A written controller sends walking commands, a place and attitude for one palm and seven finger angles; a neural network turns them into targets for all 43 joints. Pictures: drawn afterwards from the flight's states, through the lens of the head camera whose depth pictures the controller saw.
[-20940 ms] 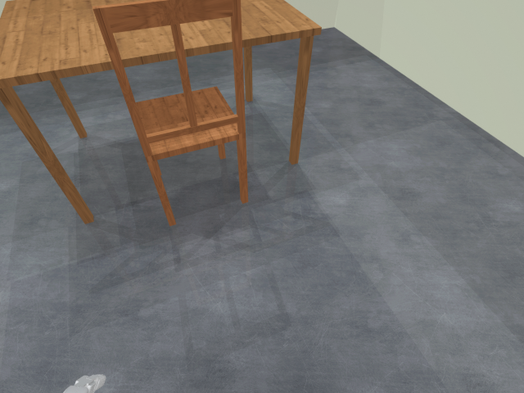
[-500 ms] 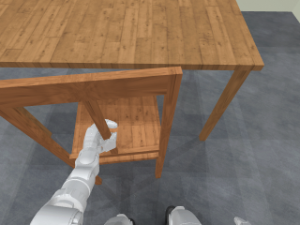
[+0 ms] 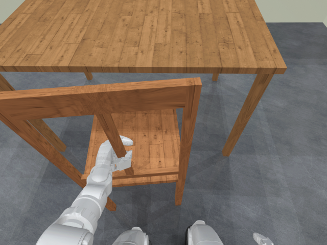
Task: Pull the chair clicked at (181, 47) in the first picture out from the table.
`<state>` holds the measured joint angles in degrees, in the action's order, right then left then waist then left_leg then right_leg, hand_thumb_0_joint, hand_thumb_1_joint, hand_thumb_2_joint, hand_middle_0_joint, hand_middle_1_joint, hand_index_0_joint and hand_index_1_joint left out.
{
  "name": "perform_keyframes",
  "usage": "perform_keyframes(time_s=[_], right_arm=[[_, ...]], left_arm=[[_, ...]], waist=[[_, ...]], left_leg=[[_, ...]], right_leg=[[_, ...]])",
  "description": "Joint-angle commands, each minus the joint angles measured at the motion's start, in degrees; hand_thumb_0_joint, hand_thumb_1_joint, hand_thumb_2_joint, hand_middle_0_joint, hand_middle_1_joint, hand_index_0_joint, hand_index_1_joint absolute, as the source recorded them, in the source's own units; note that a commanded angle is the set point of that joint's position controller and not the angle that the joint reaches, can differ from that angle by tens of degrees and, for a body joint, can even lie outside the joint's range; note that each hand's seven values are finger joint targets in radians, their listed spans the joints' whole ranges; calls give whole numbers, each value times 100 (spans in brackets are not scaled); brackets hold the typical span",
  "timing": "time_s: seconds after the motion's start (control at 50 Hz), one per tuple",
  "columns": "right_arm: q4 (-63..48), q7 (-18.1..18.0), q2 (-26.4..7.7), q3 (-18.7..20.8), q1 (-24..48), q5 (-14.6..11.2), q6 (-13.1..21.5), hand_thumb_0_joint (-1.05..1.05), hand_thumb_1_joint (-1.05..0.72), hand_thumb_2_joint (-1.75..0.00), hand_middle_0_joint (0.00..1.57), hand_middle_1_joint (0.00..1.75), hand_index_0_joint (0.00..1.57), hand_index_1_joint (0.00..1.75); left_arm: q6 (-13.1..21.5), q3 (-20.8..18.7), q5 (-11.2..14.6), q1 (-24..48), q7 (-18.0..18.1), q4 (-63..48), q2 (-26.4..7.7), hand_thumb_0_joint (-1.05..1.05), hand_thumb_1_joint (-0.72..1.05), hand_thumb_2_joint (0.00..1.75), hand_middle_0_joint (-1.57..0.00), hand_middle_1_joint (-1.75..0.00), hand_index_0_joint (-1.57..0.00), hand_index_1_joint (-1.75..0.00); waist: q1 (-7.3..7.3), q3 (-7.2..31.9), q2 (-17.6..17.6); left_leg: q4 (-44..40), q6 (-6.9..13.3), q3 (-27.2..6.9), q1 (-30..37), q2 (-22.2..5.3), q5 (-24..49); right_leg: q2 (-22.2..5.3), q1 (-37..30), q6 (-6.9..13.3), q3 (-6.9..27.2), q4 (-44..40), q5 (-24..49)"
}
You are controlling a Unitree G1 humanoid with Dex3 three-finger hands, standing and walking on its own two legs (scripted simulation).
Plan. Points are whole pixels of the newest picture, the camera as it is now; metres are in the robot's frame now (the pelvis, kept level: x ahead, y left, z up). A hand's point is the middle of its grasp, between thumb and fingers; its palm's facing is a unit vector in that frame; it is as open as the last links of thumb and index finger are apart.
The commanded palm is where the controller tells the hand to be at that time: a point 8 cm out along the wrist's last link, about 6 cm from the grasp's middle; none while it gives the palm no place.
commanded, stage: step backward, pulling the chair out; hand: left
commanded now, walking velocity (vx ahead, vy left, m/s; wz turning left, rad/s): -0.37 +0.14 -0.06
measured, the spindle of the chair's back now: (119, 149) +0.36 +0.14 -0.04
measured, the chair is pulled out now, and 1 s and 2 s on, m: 0.17 0.29 0.54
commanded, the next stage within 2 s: stop walking, hand still on the chair in 1.80 s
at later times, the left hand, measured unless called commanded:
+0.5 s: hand (122, 169) +0.31 +0.13 -0.05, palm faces -0.01 -0.99 -0.17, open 5.6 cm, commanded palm +0.30 +0.18 -0.05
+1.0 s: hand (116, 200) +0.23 +0.13 -0.05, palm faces -0.04 -0.98 -0.18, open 5.6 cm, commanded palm +0.22 +0.18 -0.05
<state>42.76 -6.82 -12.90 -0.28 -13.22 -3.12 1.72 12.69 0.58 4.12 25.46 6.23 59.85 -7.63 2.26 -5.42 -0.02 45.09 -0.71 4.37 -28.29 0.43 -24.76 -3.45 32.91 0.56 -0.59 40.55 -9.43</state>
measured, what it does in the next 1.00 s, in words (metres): walks backwards: left foot, then right foot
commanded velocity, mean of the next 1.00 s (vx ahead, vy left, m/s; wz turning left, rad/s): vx -0.38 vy -0.02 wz -0.05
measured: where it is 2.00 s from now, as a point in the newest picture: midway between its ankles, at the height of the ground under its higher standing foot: outside the picture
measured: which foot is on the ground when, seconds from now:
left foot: up 0.00-0.12, down 0.14-0.82, up 0.84-0.96, down 0.98-1.00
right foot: down 0.00-0.58, up 0.60-0.70, down 0.72-1.00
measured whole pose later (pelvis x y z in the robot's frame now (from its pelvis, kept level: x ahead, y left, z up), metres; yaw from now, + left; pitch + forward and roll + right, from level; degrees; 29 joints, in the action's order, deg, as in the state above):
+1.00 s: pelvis -0.12 +0.03 +0.01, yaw +0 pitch +2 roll +1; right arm 45.0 -7.3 -15.2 0.9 -10.9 -1.8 2.9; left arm 12.3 -0.8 2.0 27.9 6.0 61.4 -7.9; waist 4.2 -6.9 0.3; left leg 34.7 -1.7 0.9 -21.3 -0.9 -15.3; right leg -3.3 27.7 -1.0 -0.6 34.5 -9.0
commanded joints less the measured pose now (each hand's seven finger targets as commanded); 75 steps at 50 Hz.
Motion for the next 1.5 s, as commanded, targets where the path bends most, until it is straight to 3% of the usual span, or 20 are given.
perform_keyframes(time_s=[0.0, 0.08, 0.18, 0.22, 0.34, 0.42, 0.5, 0.54, 0.6, 0.68, 0.74, 0.8, 0.92, 1.02, 1.12, 1.2, 1.26, 1.38, 1.42, 1.48], right_arm=[[-333, 76, -876, 303, -278, -13, 272, 0, -90, -90, 20, 30, 20, 30], [-197, 11, -890, 216, -367, 3, 256, 0, -90, -90, 20, 30, 20, 30], [-710, -71, -903, 276, 59, 102, 165, 0, -90, -90, 20, 30, 20, 30], [-539, -52, -897, 350, -145, 103, 170, 0, -90, -90, 20, 30, 20, 30], [-328, -89, -917, 445, -309, 92, 70, 0, -90, -90, 20, 30, 20, 30], [-360, -79, -801, 381, -200, 61, 69, 0, -90, -90, 20, 30, 20, 30], [-385, -92, -883, 269, -180, 86, 93, 0, -90, -90, 20, 30, 20, 30], [-640, -133, -1015, 312, 73, 119, 56, 0, -90, -90, 20, 30, 20, 30], [-782, -62, -876, 301, 129, 120, 82, 0, -90, -90, 20, 30, 20, 30], [-410, -8, -885, 335, -194, 188, 212, 0, -90, -90, 20, 30, 20, 30], [-287, -55, -943, 436, -224, 137, 211, 0, -90, -90, 20, 30, 20, 30], [-252, -64, -797, 418, -72, 89, 232, 0, -90, -90, 20, 30, 20, 30], [-216, -94, -803, 263, -105, 126, 281, 0, -90, -90, 20, 30, 20, 30], [-663, -51, -827, 298, 161, 236, 140, 0, -90, -90, 20, 30, 20, 30], [-405, 107, -890, 412, -222, 244, 193, 0, -90, -90, 20, 30, 20, 30], [-379, 37, -877, 482, -203, 176, 148, 0, -90, -90, 20, 30, 20, 30], [-455, -9, -799, 421, 175, 141, 148, 0, -90, -90, 20, 30, 20, 30], [-332, -42, -800, 197, -99, 163, 212, 0, -90, -90, 20, 30, 20, 30], [-280, -99, -867, 237, -301, 156, 227, 0, -90, -90, 20, 30, 20, 30], [-638, -53, -937, 328, 31, 293, 130, 0, -90, -90, 20, 30, 20, 30]], left_arm=[[242, -191, -272, 1820, 81, -951, -1120, 0, 90, 90, -50, -145, -50, -145], [172, -4, -194, 1815, -10, -919, -914, 0, 90, 90, -50, -145, -50, -145], [184, 230, -237, 2364, -2, -1582, -443, 0, 90, 90, -50, -145, -50, -145], [210, 133, -222, 2401, -12, -1453, -486, 0, 90, 90, -50, -145, -50, -145], [301, -121, -305, 2114, -12, -1048, -1032, 0, 90, 90, -50, -145, -50, -145], [256, -245, -274, 1826, 11, -879, -1228, 0, 90, 90, -50, -145, -50, -145], [202, -158, -282, 1784, -2, -1076, -1021, 0, 90, 90, -50, -145, -50, -145], [277, -49, -274, 1832, 3, -1288, -862, 0, 90, 90, -50, -145, -50, -145], [297, 149, -209, 2384, -47, -1574, -519, 0, 90, 90, -50, -145, -50, -145], [407, 158, -344, 2403, -47, -1218, -585, 0, 90, 90, -50, -145, -50, -145], [458, -149, -343, 2190, -4, -988, -1098, 0, 90, 90, -50, -145, -50, -145], [470, -268, -333, 2048, 48, -863, -1402, 0, 90, 90, -50, -145, -50, -145], [272, -331, -318, 1743, -5, -841, -1213, 0, 90, 90, -50, -145, -50, -145], [343, 62, -320, 2196, -63, -1410, -641, 0, 90, 90, -50, -145, -50, -145], [452, -20, -416, 2208, -65, -1262, -689, 0, 90, 90, -50, -145, -50, -145], [534, -407, -423, 1991, -35, -1125, -1370, 0, 90, 90, -50, -145, -50, -145], [414, -566, -388, 1613, 13, -881, -1693, 0, 90, 90, -50, -145, -50, -145], [137, -433, -333, 1383, -56, -867, -1174, 0, 90, 90, -50, -145, -50, -145], [137, -221, -312, 1463, -100, -940, -1005, 0, 90, 90, -50, -145, -50, -145], [258, 73, -309, 2152, -161, -1609, -657, 0, 90, 90, -50, -145, -50, -145]], waist=[[-119, 2267, 1451], [95, 2175, 770], [-155, 1895, -1200], [-87, 2175, -419], [60, 2671, 97], [-61, 2450, 998], [86, 2457, 602], [-42, 2057, -843], [-81, 1861, -962], [11, 1989, -716], [26, 2246, -177], [-7, 2313, 793], [-9, 2371, 972], [-99, 2031, -1505], [26, 2234, -854], [88, 2532, -123], [-190, 2214, 754], [-92, 2302, 1187], [21, 2192, 944], [-67, 1950, -1835]], left_leg=[[887, -93, -775, 382, -59, -748], [-1467, -51, -403, 1402, -189, 238], [-2406, 583, -1337, 165, -1690, 1161], [-1500, 500, -1127, 1104, -1619, 3318], [-877, -112, -531, 1045, -948, 2289], [-168, -168, -434, 866, -262, -554], [-1717, 9, -576, 1362, -538, 478], [-2415, 396, -1136, 800, -1403, 664], [-2491, 788, -1566, 383, -2111, 776], [-1420, 449, -962, 1441, -1657, 2915], [-1174, 108, -657, 1163, -1275, 2164], [26, -188, -401, 1025, -410, -40], [-1131, -133, -601, 1153, -376, 426], [-2426, 652, -1677, 823, -1907, 2265], [-1280, 558, -1348, 2148, -1837, 4864], [-927, 60, -672, 1333, -1187, 2970], [964, -218, -712, 520, -143, -731], [-802, -180, -582, 1070, -149, -169], [-2306, -74, -381, 1678, -395, 1010], [-2658, 724, -1777, 1315, -2038, 2691]], right_leg=[[-1884, -1725, 831, 2086, -2341, -675], [-1220, -1362, 199, 919, -1672, 30], [-22, -1810, -108, 13, 690, -748], [-78, -1747, -77, 124, 188, 389], [-826, -2113, 212, 927, -542, 2699], [-1604, -1714, 484, 1712, -2021, 452], [-950, -1580, 90, 777, -1509, 221], [-140, -1474, -161, 149, -380, -830], [141, -1591, -78, 47, 899, -1258], [-37, -1591, -54, 207, -577, 416], [-370, -1858, 52, 690, -888, 1149], [-1548, -1539, 527, 1902, -2002, 887], [-1246, -2176, 341, 1080, -1446, 1836], [50, -1677, -112, 97, 538, -997], [39, -1676, -30, 228, -600, 88], [-482, -2442, 88, 804, -1067, 2231], [-1871, -1834, 836, 2065, -2209, 825], [-1304, -2289, 485, 1009, -1747, 1415], [-937, -1954, 156, 803, -1445, 773], [36, -1387, -192, 9, 729, -826]])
